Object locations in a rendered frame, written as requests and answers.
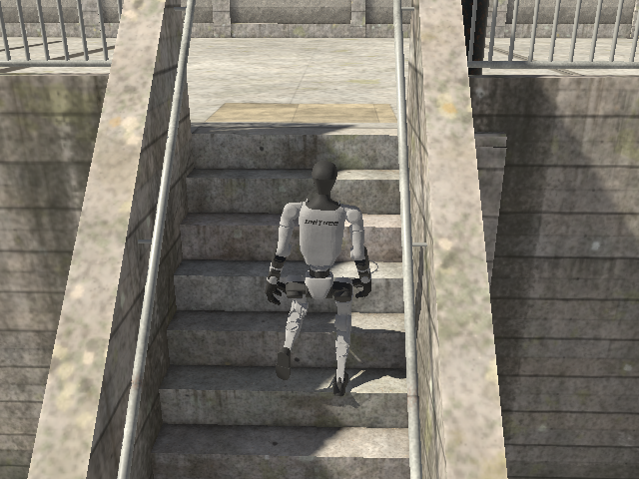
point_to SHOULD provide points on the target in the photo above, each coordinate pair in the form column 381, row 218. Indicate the left robot hand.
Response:
column 274, row 288

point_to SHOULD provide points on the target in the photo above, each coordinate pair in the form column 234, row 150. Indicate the robot right forearm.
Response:
column 363, row 268

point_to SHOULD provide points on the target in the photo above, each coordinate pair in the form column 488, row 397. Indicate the left robot upper arm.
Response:
column 290, row 212

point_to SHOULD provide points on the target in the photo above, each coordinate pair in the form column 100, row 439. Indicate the right robot upper arm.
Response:
column 354, row 216

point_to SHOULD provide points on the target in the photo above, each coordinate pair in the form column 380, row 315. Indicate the left robot foot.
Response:
column 283, row 366

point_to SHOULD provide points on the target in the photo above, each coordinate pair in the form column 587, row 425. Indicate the right robot thigh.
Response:
column 342, row 290

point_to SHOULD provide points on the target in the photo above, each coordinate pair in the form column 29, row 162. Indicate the robot left forearm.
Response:
column 276, row 267

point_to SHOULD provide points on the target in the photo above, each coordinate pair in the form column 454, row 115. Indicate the right robot hand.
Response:
column 366, row 287

